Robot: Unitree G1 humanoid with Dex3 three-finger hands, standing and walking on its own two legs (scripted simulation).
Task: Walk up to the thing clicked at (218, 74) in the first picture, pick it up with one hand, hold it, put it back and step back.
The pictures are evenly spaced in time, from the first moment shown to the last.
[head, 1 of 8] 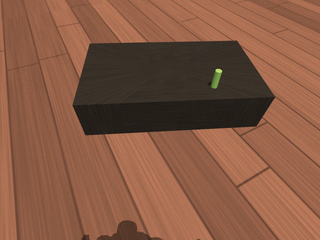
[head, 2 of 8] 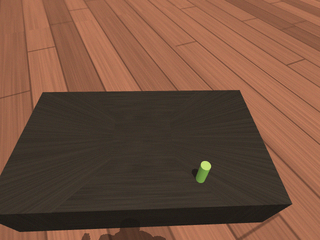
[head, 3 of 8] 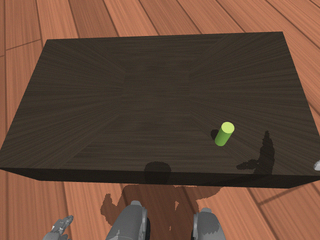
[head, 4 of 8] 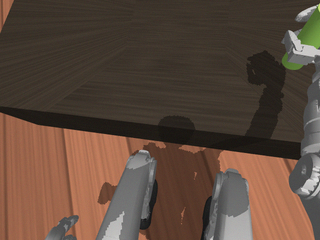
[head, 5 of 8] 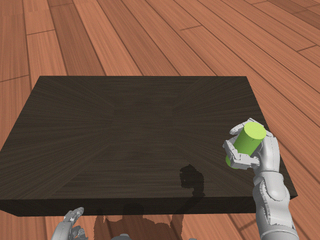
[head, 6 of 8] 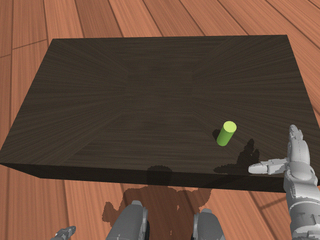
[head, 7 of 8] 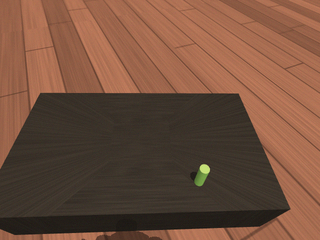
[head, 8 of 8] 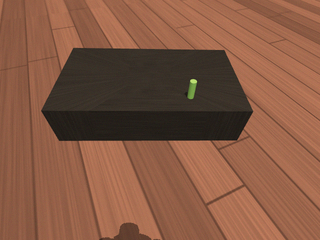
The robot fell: no
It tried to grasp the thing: yes
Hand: right
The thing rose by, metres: 0.40
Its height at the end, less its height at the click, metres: +0.00
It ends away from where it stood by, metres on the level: 0.00
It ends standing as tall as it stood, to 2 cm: yes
